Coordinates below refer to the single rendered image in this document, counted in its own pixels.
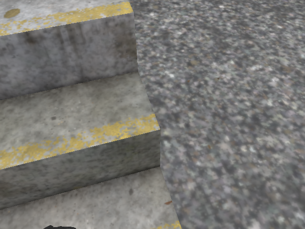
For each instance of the stairs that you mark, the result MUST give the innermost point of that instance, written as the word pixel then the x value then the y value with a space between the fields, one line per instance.
pixel 79 140

